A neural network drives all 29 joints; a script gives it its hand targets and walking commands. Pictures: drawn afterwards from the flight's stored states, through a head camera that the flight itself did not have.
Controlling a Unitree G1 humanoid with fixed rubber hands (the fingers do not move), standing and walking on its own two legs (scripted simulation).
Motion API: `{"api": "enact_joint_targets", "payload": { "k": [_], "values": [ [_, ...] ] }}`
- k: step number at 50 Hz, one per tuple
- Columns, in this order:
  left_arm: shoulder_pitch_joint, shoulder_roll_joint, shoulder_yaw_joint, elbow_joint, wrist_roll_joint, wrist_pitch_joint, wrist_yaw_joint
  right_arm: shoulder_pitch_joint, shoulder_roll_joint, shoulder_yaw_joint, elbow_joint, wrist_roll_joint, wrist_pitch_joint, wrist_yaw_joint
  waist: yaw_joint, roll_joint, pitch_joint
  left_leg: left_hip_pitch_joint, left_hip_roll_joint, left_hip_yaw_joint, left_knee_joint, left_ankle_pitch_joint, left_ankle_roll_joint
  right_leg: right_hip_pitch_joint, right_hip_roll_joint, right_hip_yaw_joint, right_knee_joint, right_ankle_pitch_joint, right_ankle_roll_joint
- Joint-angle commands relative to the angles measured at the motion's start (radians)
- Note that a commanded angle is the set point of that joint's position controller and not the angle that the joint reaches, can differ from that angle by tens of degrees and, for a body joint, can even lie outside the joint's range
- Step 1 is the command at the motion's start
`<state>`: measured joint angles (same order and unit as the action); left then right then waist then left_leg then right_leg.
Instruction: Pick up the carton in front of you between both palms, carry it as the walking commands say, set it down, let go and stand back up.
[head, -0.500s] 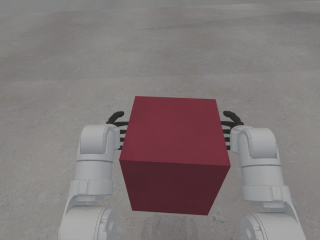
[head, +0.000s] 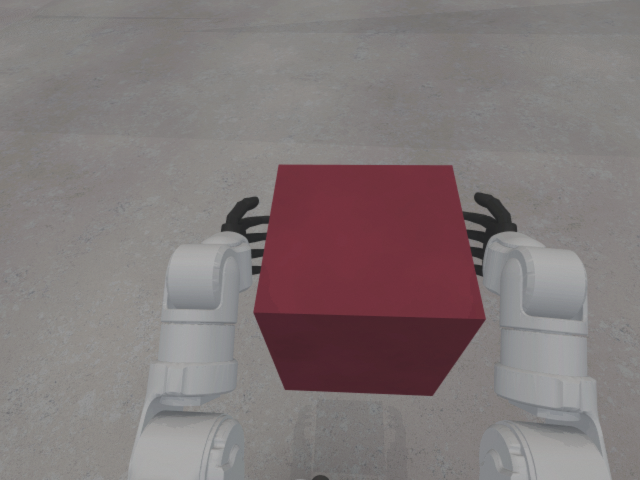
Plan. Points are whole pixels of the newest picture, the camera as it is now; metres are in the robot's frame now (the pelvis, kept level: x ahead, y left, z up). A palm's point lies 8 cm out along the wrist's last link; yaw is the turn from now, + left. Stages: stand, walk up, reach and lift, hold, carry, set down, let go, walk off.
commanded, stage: carry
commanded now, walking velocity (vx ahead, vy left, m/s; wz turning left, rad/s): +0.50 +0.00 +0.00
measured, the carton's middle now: (360, 288) +0.37 +0.03 +0.05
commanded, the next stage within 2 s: none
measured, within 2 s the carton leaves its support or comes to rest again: neither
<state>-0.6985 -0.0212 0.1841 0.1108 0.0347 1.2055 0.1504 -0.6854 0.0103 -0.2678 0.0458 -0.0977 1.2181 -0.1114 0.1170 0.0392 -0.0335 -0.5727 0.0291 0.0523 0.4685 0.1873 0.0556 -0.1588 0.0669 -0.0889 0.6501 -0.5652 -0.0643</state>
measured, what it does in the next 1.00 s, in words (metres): goes down: left foot 0.07 m lower, then right foot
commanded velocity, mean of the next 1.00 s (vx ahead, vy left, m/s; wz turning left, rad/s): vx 0.50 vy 0.00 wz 0.00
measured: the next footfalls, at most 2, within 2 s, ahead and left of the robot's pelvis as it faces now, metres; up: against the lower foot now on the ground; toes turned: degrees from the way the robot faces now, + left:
left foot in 0.06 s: +0.21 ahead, +0.08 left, -0.07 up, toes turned +4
right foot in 0.52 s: +0.54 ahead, -0.06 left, -0.07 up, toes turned -3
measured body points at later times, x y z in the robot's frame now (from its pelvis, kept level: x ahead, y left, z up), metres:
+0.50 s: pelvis +0.33 +0.02 -0.05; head +0.38 +0.02 +0.39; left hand +0.70 +0.15 +0.03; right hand +0.69 -0.15 +0.03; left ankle +0.17 +0.08 -0.77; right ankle +0.49 -0.07 -0.76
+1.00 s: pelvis +0.65 +0.04 -0.04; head +0.63 +0.03 +0.41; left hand +0.94 +0.19 +0.06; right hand +0.95 -0.11 +0.06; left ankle +0.78 +0.15 -0.76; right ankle +0.50 -0.05 -0.77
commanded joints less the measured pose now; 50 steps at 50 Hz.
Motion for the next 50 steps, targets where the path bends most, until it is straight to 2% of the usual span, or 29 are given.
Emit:
{"api": "enact_joint_targets", "payload": {
  "k": [1,2,3,4,5,6,7,8,9,11,13,16,20,22,24,25,26,27,28,29,30,31,32,34,37,41,47,49,50],
  "values": [
    [-0.736,-1.096,-0.654,-0.069,-0.479,-0.026,-0.294,-0.597,0.985,0.611,0.075,0.332,-0.006,0.201,-0.042,-0.13,-0.321,0.218,-0.018,0.061,-0.118,0.076,0.037,0.151,-0.172,0.14,0.111,0.679,-0.069],
    [-0.744,-1.102,-0.655,-0.053,-0.479,-0.031,-0.297,-0.578,0.973,0.589,0.096,0.328,-0.009,0.208,-0.119,-0.096,-0.374,0.432,-0.023,0.082,-0.118,0.043,0.033,0.051,-0.142,0.093,0.294,0.687,-0.046],
    [-0.746,-1.104,-0.646,-0.04,-0.472,-0.036,-0.299,-0.575,0.958,0.563,0.112,0.322,-0.012,0.217,-0.157,0.017,-0.409,0.641,0.058,-0.01,-0.036,0.063,0.012,-0.173,-0.089,0.054,0.517,0.343,-0.013],
    [-0.76,-1.114,-0.622,0.0,-0.471,-0.029,-0.3,-0.559,0.943,0.537,0.161,0.315,-0.013,0.221,-0.127,0.188,-0.491,0.916,0.254,-0.259,0.188,0.372,0.061,-0.451,-0.061,0.065,0.673,-0.06,0.021],
    [-0.747,-1.128,-0.594,0.038,-0.462,-0.022,-0.293,-0.545,0.929,0.522,0.192,0.313,-0.015,0.223,-0.175,0.237,-0.555,0.98,0.358,-0.488,0.112,0.065,0.203,-0.596,-0.029,0.094,0.792,-0.059,0.029],
    [-0.761,-1.127,-0.582,0.016,-0.447,-0.024,-0.285,-0.554,0.975,0.534,0.185,0.334,-0.022,0.23,-0.194,0.179,-0.532,0.903,0.338,-0.565,-0.013,-0.319,0.251,-0.703,-0.063,0.127,0.831,0.065,0.02],
    [-0.762,-1.134,-0.585,0.001,-0.44,-0.023,-0.276,-0.596,1.037,0.578,0.139,0.38,-0.027,0.235,-0.172,0.076,-0.462,0.781,0.287,-0.527,-0.073,-0.429,0.203,-0.7,-0.096,0.118,0.757,0.14,0.023],
    [-0.814,-1.154,-0.582,-0.051,-0.436,-0.032,-0.266,-0.679,1.077,0.6,0.084,0.41,-0.035,0.238,-0.164,0.091,-0.453,0.729,0.297,-0.521,-0.059,-0.324,0.218,-0.701,-0.11,0.114,0.74,0.148,0.029],
    [-0.815,-1.157,-0.578,-0.078,-0.428,-0.038,-0.254,-0.726,1.129,0.628,0.044,0.449,-0.04,0.241,-0.146,0.032,-0.421,0.631,0.272,-0.452,-0.07,-0.265,0.211,-0.652,-0.134,0.122,0.671,0.177,0.04],
    [-0.777,-1.165,-0.586,-0.107,-0.412,-0.051,-0.234,-0.766,1.173,0.672,-0.022,0.503,-0.056,0.243,-0.15,0.038,-0.431,0.579,0.229,-0.373,-0.076,-0.236,0.202,-0.62,-0.139,0.092,0.611,0.185,0.048],
    [-0.71,-1.164,-0.594,-0.117,-0.39,-0.066,-0.215,-0.746,1.194,0.707,-0.051,0.527,-0.068,0.243,-0.162,0.053,-0.449,0.636,0.206,-0.322,-0.039,-0.085,0.196,-0.675,-0.143,0.075,0.561,0.218,0.049],
    [-0.634,-1.141,-0.606,-0.133,-0.35,-0.089,-0.2,-0.698,1.194,0.748,-0.078,0.539,-0.089,0.248,-0.183,0.042,-0.463,0.731,0.181,-0.271,0.002,0.141,0.178,-0.737,-0.13,0.051,0.462,0.283,0.041],
    [-0.586,-1.09,-0.639,-0.172,-0.321,-0.109,-0.196,-0.654,1.165,0.795,-0.112,0.545,-0.112,0.252,-0.208,0.056,-0.428,0.763,0.132,-0.176,0.018,0.331,0.137,-0.648,-0.078,-0.006,0.158,0.449,0.011],
    [-0.583,-1.055,-0.651,-0.204,-0.315,-0.11,-0.196,-0.638,1.138,0.808,-0.127,0.547,-0.115,0.25,-0.214,0.067,-0.414,0.772,0.109,-0.123,0.032,0.399,0.107,-0.534,-0.031,-0.059,-0.026,0.535,-0.002],
    [-0.584,-1.012,-0.66,-0.23,-0.321,-0.101,-0.196,-0.623,1.099,0.812,-0.141,0.544,-0.111,0.244,-0.182,0.112,-0.449,0.731,0.107,-0.075,0.122,0.564,0.06,-0.285,0.013,-0.096,-0.163,0.597,-0.025],
    [-0.574,-0.997,-0.66,-0.229,-0.322,-0.095,-0.197,-0.608,1.08,0.811,-0.135,0.542,-0.105,0.242,-0.134,0.114,-0.501,0.676,0.102,-0.019,0.242,0.555,0.025,-0.083,-0.001,-0.104,-0.245,0.676,-0.033],
    [-0.551,-0.973,-0.652,-0.226,-0.321,-0.089,-0.201,-0.607,1.059,0.815,-0.126,0.537,-0.099,0.241,-0.079,0.06,-0.54,0.532,0.085,-0.003,0.388,0.377,0.002,0.148,-0.07,-0.05,-0.251,0.702,-0.033],
    [-0.53,-0.948,-0.639,-0.21,-0.319,-0.082,-0.207,-0.601,1.051,0.816,-0.11,0.529,-0.09,0.242,-0.095,-0.139,-0.618,0.285,0.027,0.004,0.539,-0.279,-0.03,0.423,-0.334,0.239,-0.095,1.118,-0.074],
    [-0.491,-0.915,-0.629,-0.173,-0.311,-0.076,-0.209,-0.542,1.059,0.79,-0.068,0.516,-0.076,0.239,-0.07,-0.354,-0.73,-0.03,-0.116,-0.044,0.866,-0.736,-0.075,0.679,-0.497,0.622,-0.162,0.981,-0.276],
    [-0.465,-0.953,-0.642,-0.158,-0.33,-0.069,-0.218,-0.537,1.044,0.774,-0.066,0.496,-0.069,0.233,-0.073,-0.267,-0.718,-0.105,-0.065,-0.102,0.913,-0.706,-0.042,0.666,-0.461,0.609,-0.208,0.816,-0.254],
    [-0.509,-0.985,-0.657,-0.188,-0.351,-0.066,-0.229,-0.557,1.063,0.77,-0.073,0.488,-0.065,0.232,-0.071,-0.204,-0.629,-0.148,-0.042,-0.095,0.877,-0.656,-0.036,0.592,-0.41,0.529,-0.235,0.811,-0.204],
    [-0.559,-1.019,-0.672,-0.23,-0.378,-0.061,-0.239,-0.556,1.078,0.763,-0.081,0.476,-0.064,0.23,-0.079,-0.103,-0.558,-0.148,-0.016,-0.082,0.799,-0.608,-0.043,0.505,-0.394,0.454,-0.257,0.863,-0.165],
    [-0.596,-1.058,-0.685,-0.266,-0.402,-0.055,-0.248,-0.542,1.088,0.753,-0.093,0.459,-0.062,0.226,-0.086,-0.07,-0.522,-0.129,0.004,-0.074,0.718,-0.571,-0.051,0.441,-0.374,0.4,-0.286,0.848,-0.138],
    [-0.61,-1.098,-0.699,-0.314,-0.429,-0.043,-0.264,-0.485,1.103,0.74,-0.109,0.421,-0.055,0.215,-0.1,-0.09,-0.509,-0.063,0.013,-0.053,0.595,-0.547,-0.061,0.374,-0.352,0.337,-0.331,0.825,-0.098],
    [-0.532,-1.105,-0.704,-0.355,-0.429,-0.02,-0.288,-0.377,1.111,0.742,-0.138,0.365,-0.05,0.2,-0.097,-0.13,-0.481,-0.077,0.011,-0.001,0.448,-0.523,-0.084,0.382,-0.334,0.254,-0.363,0.907,-0.088],
    [-0.346,-1.093,-0.709,-0.346,-0.396,0.003,-0.322,-0.24,1.108,0.781,-0.195,0.318,-0.04,0.199,-0.098,-0.178,-0.417,-0.1,0.01,0.05,0.294,-0.392,-0.099,0.391,-0.29,0.146,-0.373,0.955,-0.072],
    [-0.104,-1.027,-0.732,-0.367,-0.315,0.006,-0.332,-0.105,1.073,0.863,-0.284,0.348,-0.014,0.243,-0.092,-0.212,-0.264,-0.029,-0.006,0.111,0.058,-0.233,-0.072,0.337,-0.267,0.05,-0.384,0.984,-0.052],
    [-0.039,-1.018,-0.742,-0.371,-0.294,0.005,-0.328,-0.055,1.059,0.871,-0.288,0.363,-0.006,0.262,-0.096,-0.215,-0.245,0.077,-0.017,0.142,-0.012,-0.211,-0.051,0.306,-0.27,0.023,-0.334,1.037,-0.03],
    [-0.009,-1.026,-0.741,-0.368,-0.293,0.005,-0.328,-0.026,1.062,0.869,-0.283,0.37,-0.002,0.27,-0.105,-0.205,-0.259,0.194,-0.039,0.172,-0.048,-0.215,-0.043,0.261,-0.268,-0.004,-0.258,1.06,-0.016]
  ]
}}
